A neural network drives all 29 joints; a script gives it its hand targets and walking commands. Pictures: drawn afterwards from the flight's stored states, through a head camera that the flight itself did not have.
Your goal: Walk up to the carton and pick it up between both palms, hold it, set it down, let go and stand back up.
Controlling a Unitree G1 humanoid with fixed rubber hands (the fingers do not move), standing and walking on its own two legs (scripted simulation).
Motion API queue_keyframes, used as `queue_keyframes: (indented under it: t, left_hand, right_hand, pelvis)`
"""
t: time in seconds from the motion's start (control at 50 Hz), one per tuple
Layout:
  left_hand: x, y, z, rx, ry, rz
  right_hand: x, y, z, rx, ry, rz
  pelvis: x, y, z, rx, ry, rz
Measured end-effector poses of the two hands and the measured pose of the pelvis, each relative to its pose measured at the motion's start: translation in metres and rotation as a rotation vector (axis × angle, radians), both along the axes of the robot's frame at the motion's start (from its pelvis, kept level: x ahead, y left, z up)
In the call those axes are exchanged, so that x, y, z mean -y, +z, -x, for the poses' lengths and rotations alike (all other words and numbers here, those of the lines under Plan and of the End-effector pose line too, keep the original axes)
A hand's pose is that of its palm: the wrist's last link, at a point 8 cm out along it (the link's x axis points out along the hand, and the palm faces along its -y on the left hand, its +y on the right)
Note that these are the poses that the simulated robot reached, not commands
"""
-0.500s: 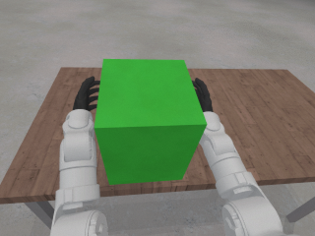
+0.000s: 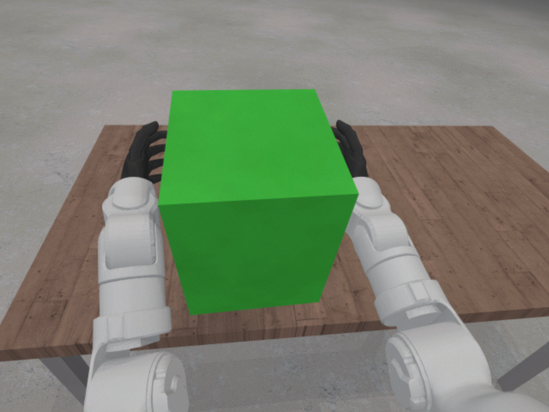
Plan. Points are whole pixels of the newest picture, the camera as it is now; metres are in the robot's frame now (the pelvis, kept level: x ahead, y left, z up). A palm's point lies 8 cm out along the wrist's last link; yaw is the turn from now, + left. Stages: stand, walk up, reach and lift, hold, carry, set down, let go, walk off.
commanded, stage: reach and lift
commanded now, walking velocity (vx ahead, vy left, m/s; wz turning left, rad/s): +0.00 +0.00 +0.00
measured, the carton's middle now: (251, 204) +0.37 +0.01 +0.15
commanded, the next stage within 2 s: hold in 0.92 s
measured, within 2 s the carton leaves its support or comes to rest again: neither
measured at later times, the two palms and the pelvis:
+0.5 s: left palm (139, 169) +0.37 +0.15 +0.22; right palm (356, 163) +0.37 -0.14 +0.21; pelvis +0.00 +0.00 +0.00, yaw +0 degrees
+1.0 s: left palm (132, 164) +0.36 +0.15 +0.23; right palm (359, 152) +0.37 -0.14 +0.24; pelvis +0.00 +0.00 +0.00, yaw +0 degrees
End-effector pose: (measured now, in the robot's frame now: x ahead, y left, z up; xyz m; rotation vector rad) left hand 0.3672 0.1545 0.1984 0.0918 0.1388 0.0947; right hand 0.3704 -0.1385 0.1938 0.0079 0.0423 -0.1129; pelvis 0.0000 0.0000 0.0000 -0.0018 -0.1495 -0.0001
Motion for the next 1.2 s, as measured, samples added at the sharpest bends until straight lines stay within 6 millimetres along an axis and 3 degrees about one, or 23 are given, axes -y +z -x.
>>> queue_keyframes:
  t: [1.2]
  left_hand:
    - [0.002, 0.038, 0.010, 0.002, 0.017, 0.029]
  right_hand:
    - [0.002, 0.048, 0.004, -0.007, 0.018, -0.019]
  pelvis:
    - [0.004, 0.000, 0.005, -0.012, -0.004, 0.002]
